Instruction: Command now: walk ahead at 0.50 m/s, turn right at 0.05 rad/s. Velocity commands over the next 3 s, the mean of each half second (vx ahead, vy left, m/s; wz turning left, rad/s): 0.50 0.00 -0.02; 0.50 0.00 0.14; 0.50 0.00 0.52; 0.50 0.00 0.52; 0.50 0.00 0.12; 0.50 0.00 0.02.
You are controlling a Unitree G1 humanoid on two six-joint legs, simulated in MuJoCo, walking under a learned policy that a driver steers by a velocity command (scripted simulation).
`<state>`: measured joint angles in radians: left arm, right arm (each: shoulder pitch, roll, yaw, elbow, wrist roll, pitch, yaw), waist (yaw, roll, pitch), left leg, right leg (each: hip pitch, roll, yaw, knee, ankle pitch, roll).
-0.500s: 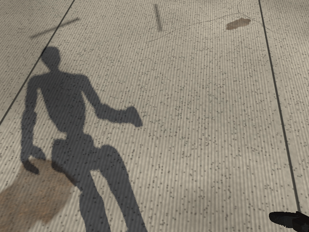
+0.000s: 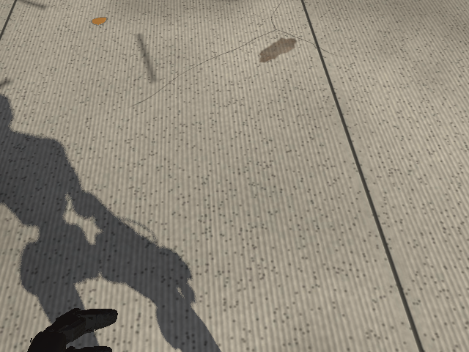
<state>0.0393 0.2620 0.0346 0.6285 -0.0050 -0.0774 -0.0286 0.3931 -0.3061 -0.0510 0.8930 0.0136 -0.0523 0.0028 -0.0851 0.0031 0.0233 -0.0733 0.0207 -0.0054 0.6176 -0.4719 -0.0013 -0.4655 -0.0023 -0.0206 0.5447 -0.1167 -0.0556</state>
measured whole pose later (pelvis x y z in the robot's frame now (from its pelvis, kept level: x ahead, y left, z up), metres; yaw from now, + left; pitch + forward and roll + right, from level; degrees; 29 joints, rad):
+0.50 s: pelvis +0.27 +0.02 +0.00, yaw +0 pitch +2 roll -2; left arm 0.42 0.30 0.06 0.88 -0.02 -0.04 0.01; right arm 0.01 -0.26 -0.02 0.74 0.01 -0.09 0.05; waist 0.08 0.02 0.02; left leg -0.49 0.02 0.02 0.49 -0.03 0.05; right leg 0.07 0.02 -0.02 0.33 -0.43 -0.01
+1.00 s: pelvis +0.54 +0.01 +0.01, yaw +6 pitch +2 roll +2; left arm 0.01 0.26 0.03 0.73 -0.01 -0.10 -0.03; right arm 0.41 -0.28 -0.06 0.92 0.02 -0.05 -0.01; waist -0.10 -0.03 0.02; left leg 0.00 -0.04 -0.06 0.34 -0.37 0.01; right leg -0.48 -0.04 0.05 0.46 -0.01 0.00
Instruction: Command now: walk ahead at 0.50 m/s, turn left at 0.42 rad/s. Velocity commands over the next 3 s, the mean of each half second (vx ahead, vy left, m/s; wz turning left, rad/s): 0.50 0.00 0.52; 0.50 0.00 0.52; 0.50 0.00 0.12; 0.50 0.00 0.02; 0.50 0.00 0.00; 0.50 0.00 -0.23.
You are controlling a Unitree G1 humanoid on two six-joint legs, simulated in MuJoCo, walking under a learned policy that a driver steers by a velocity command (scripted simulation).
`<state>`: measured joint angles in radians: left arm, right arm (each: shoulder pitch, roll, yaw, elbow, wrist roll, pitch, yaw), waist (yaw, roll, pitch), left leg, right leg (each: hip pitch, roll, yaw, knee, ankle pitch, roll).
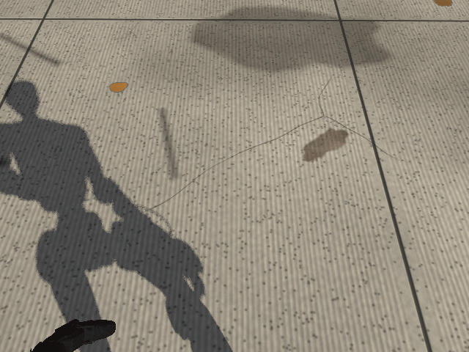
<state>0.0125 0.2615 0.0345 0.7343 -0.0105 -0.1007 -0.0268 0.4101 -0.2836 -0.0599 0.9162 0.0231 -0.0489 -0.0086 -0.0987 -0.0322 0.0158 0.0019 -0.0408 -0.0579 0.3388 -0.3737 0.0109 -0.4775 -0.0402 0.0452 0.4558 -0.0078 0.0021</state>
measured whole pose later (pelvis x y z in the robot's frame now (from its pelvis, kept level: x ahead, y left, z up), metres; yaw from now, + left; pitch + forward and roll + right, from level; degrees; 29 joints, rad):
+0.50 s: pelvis +0.25 +0.03 -0.01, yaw +18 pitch +1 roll -3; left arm 0.30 0.30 0.09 0.91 -0.02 -0.06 0.01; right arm 0.07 -0.27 -0.06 0.68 0.02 -0.01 0.05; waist 0.08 0.02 0.04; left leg -0.56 0.07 0.04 0.64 -0.12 0.07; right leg 0.10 -0.04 -0.28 0.29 -0.38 0.06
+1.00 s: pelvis +0.52 +0.14 +0.00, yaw +33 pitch +2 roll +0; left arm 0.01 0.28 0.04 0.75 0.00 -0.11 -0.04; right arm 0.38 -0.29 -0.08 0.78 0.02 -0.04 -0.02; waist -0.08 -0.04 0.01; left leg -0.01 -0.10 -0.17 0.37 -0.38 0.07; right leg -0.53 -0.01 0.04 0.48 0.04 0.01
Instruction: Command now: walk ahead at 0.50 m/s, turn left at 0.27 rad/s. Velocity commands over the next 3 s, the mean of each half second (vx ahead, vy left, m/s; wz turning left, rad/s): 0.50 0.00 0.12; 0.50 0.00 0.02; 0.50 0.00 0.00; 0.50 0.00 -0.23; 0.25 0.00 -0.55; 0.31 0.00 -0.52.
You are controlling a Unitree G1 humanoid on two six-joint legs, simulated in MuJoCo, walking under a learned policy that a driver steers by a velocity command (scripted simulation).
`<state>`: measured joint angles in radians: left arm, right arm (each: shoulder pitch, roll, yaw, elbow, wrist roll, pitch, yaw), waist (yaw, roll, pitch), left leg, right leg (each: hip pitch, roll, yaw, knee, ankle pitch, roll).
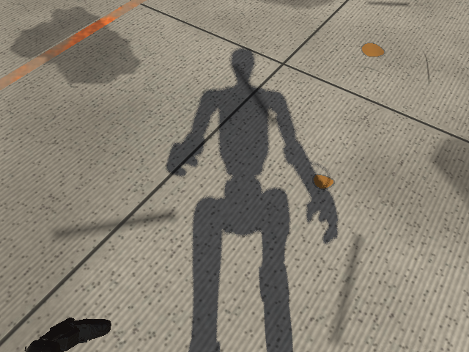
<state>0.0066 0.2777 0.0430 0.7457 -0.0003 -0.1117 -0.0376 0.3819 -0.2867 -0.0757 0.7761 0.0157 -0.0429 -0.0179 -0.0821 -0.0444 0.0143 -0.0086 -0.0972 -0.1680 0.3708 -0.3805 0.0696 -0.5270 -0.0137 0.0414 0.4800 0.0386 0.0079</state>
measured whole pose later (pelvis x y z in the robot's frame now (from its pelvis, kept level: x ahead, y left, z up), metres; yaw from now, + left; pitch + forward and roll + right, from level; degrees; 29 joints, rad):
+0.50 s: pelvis +0.28 -0.01 +0.00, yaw +3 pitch +2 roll -2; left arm 0.38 0.29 0.05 0.91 -0.02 -0.07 -0.01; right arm 0.03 -0.25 -0.03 0.67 0.02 -0.07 0.03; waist 0.11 0.03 0.02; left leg -0.57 0.06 -0.02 0.52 0.00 0.02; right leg 0.05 0.04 -0.02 0.23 -0.32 -0.02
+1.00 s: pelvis +0.56 +0.02 +0.00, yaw +2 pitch +2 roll +2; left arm 0.04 0.27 0.03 0.78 -0.01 -0.07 -0.04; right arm 0.37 -0.28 -0.06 0.88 0.02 -0.07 0.00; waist -0.08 -0.04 0.01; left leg 0.03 -0.05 0.04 0.22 -0.29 0.03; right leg -0.60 -0.08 0.02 0.55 0.04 -0.01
